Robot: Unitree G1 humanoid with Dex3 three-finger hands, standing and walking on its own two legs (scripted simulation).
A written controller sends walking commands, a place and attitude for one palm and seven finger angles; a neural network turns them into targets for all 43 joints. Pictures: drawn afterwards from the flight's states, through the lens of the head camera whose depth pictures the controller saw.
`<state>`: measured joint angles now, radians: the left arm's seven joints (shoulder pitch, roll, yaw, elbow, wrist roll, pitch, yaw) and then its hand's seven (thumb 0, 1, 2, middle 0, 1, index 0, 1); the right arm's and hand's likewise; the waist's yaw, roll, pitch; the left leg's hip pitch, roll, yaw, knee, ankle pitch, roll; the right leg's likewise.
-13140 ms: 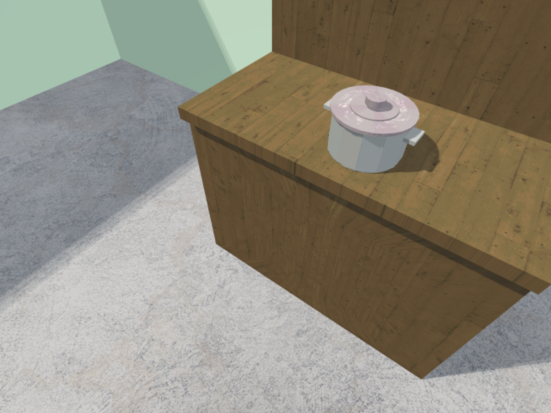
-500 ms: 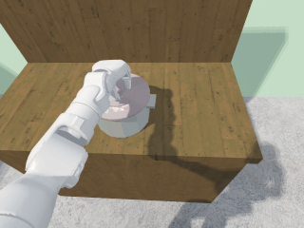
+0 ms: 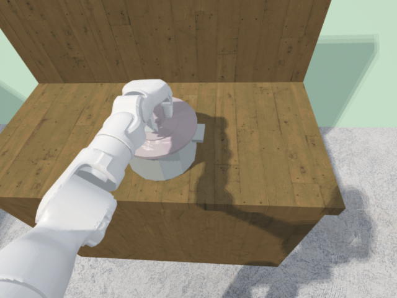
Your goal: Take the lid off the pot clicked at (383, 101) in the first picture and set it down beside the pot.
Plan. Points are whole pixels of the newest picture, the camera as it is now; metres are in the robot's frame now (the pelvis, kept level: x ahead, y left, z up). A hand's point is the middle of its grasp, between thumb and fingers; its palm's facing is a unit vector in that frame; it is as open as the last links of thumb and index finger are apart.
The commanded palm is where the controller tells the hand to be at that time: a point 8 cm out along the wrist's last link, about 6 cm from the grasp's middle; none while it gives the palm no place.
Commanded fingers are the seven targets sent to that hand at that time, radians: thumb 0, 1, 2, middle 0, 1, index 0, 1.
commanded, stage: lift the lid straight up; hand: left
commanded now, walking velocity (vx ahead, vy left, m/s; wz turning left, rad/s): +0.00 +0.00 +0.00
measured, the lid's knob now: (154, 117) +0.49 +0.09 +0.09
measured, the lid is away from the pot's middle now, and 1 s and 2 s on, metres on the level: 0.00 0.00 0.01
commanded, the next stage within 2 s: none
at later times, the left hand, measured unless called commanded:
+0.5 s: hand (147, 110) +0.46 +0.09 +0.14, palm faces -0.31 -0.01 -0.95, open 7.2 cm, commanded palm +0.45 +0.09 +0.21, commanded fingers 0.00 0.65 0.91 -0.87 -1.05 -0.95 -1.08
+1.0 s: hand (142, 93) +0.46 +0.09 +0.18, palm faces -0.29 -0.01 -0.96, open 7.2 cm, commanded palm +0.45 +0.09 +0.25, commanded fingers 0.00 0.65 0.91 -0.87 -1.05 -0.95 -1.08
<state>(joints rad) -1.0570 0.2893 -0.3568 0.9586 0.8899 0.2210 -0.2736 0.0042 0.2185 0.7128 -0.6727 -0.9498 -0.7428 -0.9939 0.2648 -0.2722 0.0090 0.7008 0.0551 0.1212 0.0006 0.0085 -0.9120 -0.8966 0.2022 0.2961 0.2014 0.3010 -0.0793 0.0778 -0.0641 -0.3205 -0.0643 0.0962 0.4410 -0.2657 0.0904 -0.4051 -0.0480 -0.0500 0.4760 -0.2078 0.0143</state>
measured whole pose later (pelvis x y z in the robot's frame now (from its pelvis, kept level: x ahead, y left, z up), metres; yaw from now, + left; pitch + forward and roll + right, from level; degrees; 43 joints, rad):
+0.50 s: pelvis +0.00 +0.00 +0.00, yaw +1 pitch +6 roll +0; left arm -1.02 0.30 -0.37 0.82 0.88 0.26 -0.33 0.02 0.22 0.71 -0.67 -0.95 -0.76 -0.98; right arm 0.21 -0.27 0.02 0.69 0.06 0.11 0.01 0.01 -0.91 -0.90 0.20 0.30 0.20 0.30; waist -0.06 0.09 -0.06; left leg -0.27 -0.07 0.08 0.41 -0.25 0.09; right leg -0.35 -0.05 -0.06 0.45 -0.21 0.01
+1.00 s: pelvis -0.01 -0.01 +0.00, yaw +1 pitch +5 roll +0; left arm -1.16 0.34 -0.33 0.90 0.88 0.26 -0.39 0.03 0.22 0.72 -0.67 -0.94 -0.76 -0.99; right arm 0.25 -0.28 0.02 0.69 0.05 0.07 -0.02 0.01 -0.91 -0.90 0.20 0.30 0.20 0.30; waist -0.08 0.08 -0.03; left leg -0.26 -0.07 0.08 0.40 -0.23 0.09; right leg -0.35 -0.05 -0.06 0.45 -0.18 0.01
